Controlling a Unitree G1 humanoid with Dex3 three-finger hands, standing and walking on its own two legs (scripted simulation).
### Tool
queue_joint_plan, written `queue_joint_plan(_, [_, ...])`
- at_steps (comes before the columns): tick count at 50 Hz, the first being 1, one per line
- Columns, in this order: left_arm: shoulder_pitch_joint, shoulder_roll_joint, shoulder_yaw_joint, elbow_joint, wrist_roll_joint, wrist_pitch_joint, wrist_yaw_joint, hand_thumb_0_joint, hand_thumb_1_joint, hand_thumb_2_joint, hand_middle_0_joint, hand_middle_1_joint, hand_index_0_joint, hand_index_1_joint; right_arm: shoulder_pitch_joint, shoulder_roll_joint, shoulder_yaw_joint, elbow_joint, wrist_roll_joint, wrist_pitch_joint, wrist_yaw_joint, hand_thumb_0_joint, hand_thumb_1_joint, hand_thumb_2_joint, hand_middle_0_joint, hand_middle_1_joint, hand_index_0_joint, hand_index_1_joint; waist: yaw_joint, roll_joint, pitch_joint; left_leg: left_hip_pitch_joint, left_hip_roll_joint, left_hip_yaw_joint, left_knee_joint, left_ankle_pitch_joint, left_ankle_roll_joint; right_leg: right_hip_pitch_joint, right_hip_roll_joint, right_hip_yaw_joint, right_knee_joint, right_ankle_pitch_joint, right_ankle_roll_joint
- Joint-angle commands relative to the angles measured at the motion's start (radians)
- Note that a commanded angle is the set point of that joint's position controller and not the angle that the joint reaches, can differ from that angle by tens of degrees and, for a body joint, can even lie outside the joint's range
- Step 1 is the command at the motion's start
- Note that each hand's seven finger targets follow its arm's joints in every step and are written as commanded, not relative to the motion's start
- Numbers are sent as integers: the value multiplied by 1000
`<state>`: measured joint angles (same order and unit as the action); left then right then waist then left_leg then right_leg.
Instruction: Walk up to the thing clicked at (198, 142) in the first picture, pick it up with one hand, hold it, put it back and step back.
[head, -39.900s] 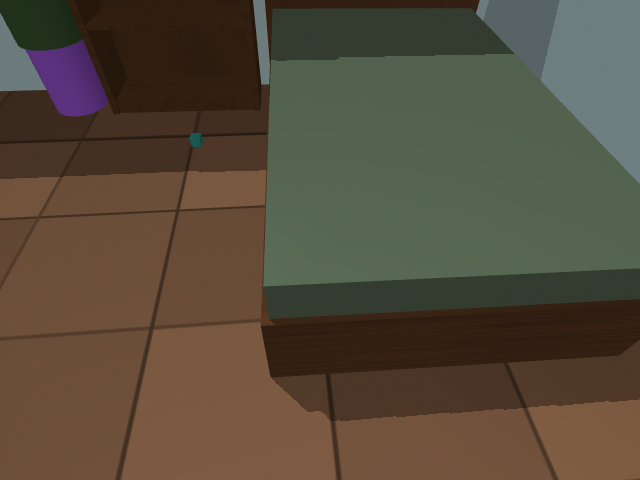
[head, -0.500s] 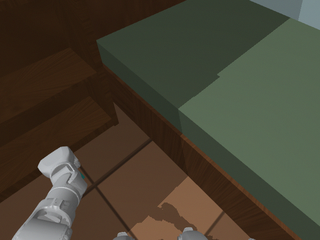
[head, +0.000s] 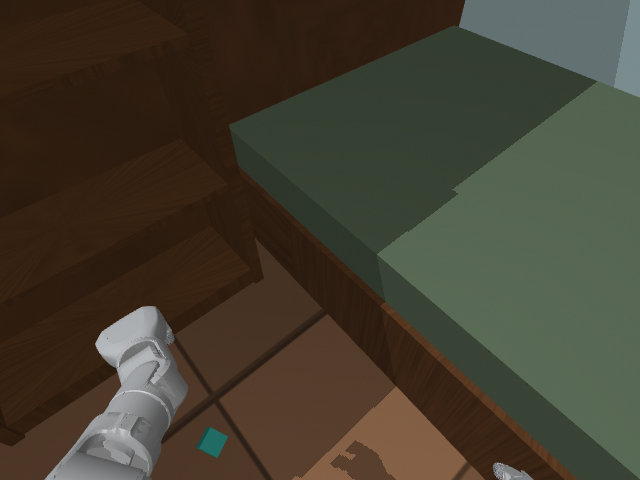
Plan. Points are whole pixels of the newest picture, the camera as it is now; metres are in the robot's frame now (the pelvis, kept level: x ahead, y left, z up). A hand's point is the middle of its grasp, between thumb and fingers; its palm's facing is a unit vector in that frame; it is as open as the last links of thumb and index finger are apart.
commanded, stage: hold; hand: left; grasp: from above
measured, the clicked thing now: (211, 442) +0.34 +0.29 -0.65
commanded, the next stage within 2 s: crouch in 1.70 s
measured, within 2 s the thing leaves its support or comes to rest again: rests again in 0.36 s
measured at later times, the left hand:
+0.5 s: hand (147, 359) +0.31 +0.24 -0.04, palm faces -0.33 -0.27 -0.91, open 7.4 cm
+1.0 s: hand (148, 364) +0.30 +0.22 -0.02, palm faces -0.30 -0.28 -0.91, open 7.2 cm
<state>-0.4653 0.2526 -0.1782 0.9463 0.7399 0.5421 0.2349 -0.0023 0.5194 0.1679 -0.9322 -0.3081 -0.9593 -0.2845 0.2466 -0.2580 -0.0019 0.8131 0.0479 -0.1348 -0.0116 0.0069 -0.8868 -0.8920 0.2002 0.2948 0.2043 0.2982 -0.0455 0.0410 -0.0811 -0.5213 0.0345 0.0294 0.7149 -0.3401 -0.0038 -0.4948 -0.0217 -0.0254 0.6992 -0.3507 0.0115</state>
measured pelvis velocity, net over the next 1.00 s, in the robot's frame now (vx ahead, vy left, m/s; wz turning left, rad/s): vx -0.01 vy -0.01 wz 0.00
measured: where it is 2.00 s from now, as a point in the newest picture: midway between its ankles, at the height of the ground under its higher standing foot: outside the picture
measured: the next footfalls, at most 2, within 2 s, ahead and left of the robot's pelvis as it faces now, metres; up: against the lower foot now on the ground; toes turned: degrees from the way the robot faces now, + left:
none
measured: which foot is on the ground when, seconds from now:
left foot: down 0.00-1.00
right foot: down 0.00-1.00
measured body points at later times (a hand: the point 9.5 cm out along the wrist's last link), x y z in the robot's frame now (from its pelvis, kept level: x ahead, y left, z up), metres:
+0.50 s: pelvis +0.00 +0.00 +0.01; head +0.02 -0.02 +0.46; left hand +0.33 +0.24 +0.01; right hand +0.12 -0.25 -0.11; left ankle +0.01 +0.12 -0.72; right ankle +0.00 -0.13 -0.72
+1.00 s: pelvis -0.01 -0.01 +0.02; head +0.00 -0.03 +0.47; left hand +0.31 +0.24 +0.03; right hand +0.14 -0.25 -0.10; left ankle +0.01 +0.12 -0.72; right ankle +0.00 -0.13 -0.72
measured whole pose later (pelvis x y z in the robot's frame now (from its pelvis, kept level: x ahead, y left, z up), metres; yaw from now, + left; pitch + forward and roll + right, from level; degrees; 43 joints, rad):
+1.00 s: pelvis -0.01 -0.01 +0.02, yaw +0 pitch +3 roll +0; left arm -0.39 0.23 -0.24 0.75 0.75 0.67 0.14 0.00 0.44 0.22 -0.88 -0.35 -0.89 -0.33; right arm 0.19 -0.27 0.02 0.78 0.06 -0.11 0.03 0.01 -0.90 -0.90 0.20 0.29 0.20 0.30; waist 0.00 0.06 -0.05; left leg -0.34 0.03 0.03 0.56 -0.26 -0.01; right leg -0.32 -0.02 -0.02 0.56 -0.29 0.00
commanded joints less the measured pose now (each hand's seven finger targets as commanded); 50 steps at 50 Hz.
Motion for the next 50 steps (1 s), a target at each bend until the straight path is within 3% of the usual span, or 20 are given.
queue_joint_plan(1, [-355, 197, 34, -183, 57, 5, 45, 0, 474, 170, -899, -304, -914, -285, 2, -131, -36, -100, 6, -35, -1, 0, -888, -893, 200, 300, 200, 300, 5, -25, -287, 185, -48, -5, -107, 275, 6, 152, 48, 4, -108, 283, -14])
queue_joint_plan(6, [-353, 168, 16, -187, 47, 20, 21, 0, 436, 193, -881, -294, -888, -284, -11, -134, -38, -100, 6, -36, 13, 0, -890, -895, 200, 300, 200, 300, 2, -10, -286, 232, -36, -12, -126, 330, 3, 157, 55, -2, -107, 306, -19])
queue_joint_plan(7, [-356, 180, 15, -204, 55, 19, 16, 0, 438, 198, -883, -299, -889, -290, -14, -135, -38, -104, 5, -35, 14, 0, -890, -895, 200, 300, 200, 300, 15, -3, -287, 236, -39, -11, -130, 343, 3, 172, 54, -5, -117, 318, -19])
queue_joint_plan(12, [-313, 148, -6, -185, 52, 25, -9, 0, 414, 226, -872, -306, -873, -302, -29, -133, -30, -125, 10, -32, 20, 0, -891, -896, 200, 300, 200, 300, 19, -38, -224, 216, -44, -6, -158, 281, 6, 180, 50, 1, -154, 272, -17])
queue_joint_plan(17, [-315, 160, -2, -210, 51, 34, -15, 0, 412, 221, -863, -324, -867, -316, -38, -133, -27, -137, 9, -31, 27, 0, -893, -896, 200, 300, 200, 300, 17, -32, -230, 238, -39, -5, -174, 299, 6, 196, 53, 0, -160, 284, -20])
queue_joint_plan(18, [-310, 154, -6, -232, 56, 36, -15, 0, 425, 231, -881, -312, -881, -309, -42, -129, -26, -140, 9, -30, 27, 0, -894, -897, 200, 300, 200, 300, 29, -37, -228, 239, -40, -6, -176, 300, 6, 206, 50, -2, -166, 286, -18])
queue_joint_plan(20, [-337, 185, 9, -257, 62, 34, -14, 0, 409, 226, -870, -313, -870, -310, -40, -132, -26, -140, 9, -30, 28, 0, -895, -897, 200, 300, 200, 300, 30, -18, -260, 258, -39, -7, -180, 318, 5, 220, 51, 2, -161, 299, -20])
queue_joint_plan(25, [-317, 166, 1, -256, 65, 48, -18, 0, 379, 254, -852, -320, -847, -321, -52, -132, -26, -142, 10, -25, 32, 0, -896, -897, 200, 300, 200, 300, 27, -27, -250, 276, -39, -4, -190, 325, 7, 228, 51, 5, -174, 309, -19])
queue_joint_plan(30, [-313, 157, -6, -273, 62, 61, -26, 0, 398, 245, -844, -354, -850, -345, -76, -128, -22, -147, 12, -29, 34, 0, -894, -897, 200, 300, 200, 300, 29, -43, -210, 253, -46, -1, -206, 244, 12, 223, 44, 17, -207, 246, -13])
queue_joint_plan(34, [-293, 158, -6, -301, 53, 77, -33, 0, 419, 261, -871, -342, -870, -340, -88, -127, -20, -157, 11, -29, 37, 0, -895, -898, 200, 300, 199, 300, 47, -32, -226, 273, -45, 0, -211, 272, 10, 248, 43, 11, -206, 267, -14])
queue_joint_plan(37, [-291, 158, -10, -294, 60, 87, -35, 0, 414, 226, -856, -345, -863, -335, -95, -127, -16, -158, 12, -31, 37, 0, -896, -898, 200, 300, 200, 300, 33, -62, -204, 262, -45, -2, -215, 259, 17, 239, 43, 13, -216, 263, -10])
queue_joint_plan(40, [-291, 162, -7, -326, 56, 96, -37, 0, 434, 234, -857, -368, -869, -353, -108, -123, -15, -160, 13, -29, 36, 0, -895, -897, 200, 300, 200, 300, 49, -38, -218, 273, -47, 2, -215, 262, 13, 249, 41, 15, -216, 263, -10])
queue_joint_plan(50, [-284, 157, -23, -378, 60, 129, -56, 0, 455, 203, -872, -349, -886, -331, -135, -124, -8, -171, 17, -32, 36, 0, -896, -898, 200, 300, 200, 300, 40, -57, -211, 291, -50, 4, -220, 253, 22, 252, 36, 21, -230, 268, -3])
